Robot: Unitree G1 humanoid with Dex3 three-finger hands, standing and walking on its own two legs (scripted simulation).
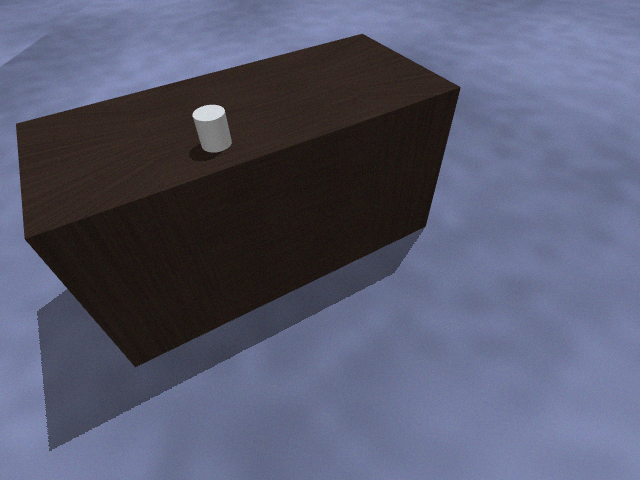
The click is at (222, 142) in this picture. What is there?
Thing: squat round
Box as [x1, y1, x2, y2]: [192, 105, 231, 152]
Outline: 199,107 192,114 202,148 207,151 213,152 220,151 228,147 231,143 224,109 218,105 205,105
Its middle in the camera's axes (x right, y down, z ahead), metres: -0.28 -0.29 +1.05
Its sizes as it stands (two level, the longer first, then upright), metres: 0.084 0.084 0.095
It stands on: a support 0.65 m high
